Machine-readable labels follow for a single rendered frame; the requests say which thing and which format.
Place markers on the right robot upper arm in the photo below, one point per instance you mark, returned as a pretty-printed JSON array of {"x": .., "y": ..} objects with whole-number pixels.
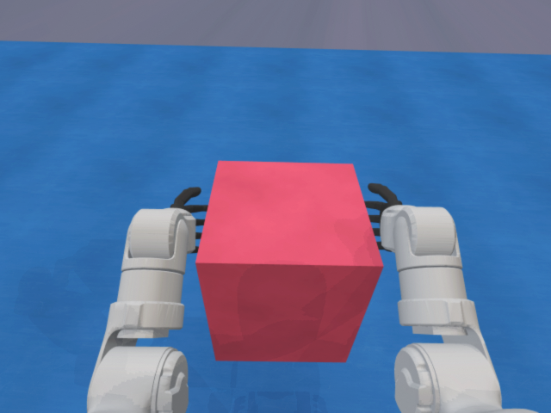
[{"x": 446, "y": 378}]

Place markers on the robot right forearm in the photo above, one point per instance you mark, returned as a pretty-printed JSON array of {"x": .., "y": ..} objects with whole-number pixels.
[{"x": 428, "y": 259}]

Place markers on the robot left hand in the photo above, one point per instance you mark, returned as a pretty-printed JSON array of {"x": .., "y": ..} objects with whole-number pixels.
[{"x": 183, "y": 198}]

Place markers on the left robot upper arm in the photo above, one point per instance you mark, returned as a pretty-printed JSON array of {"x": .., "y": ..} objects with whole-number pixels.
[{"x": 140, "y": 380}]

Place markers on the robot left forearm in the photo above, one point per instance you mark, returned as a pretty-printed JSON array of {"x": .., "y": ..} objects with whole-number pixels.
[{"x": 150, "y": 291}]

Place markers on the carton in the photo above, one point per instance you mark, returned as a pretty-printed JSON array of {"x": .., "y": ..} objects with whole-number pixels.
[{"x": 287, "y": 261}]

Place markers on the robot right hand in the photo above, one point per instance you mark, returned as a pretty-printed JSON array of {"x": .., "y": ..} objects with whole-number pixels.
[{"x": 388, "y": 196}]

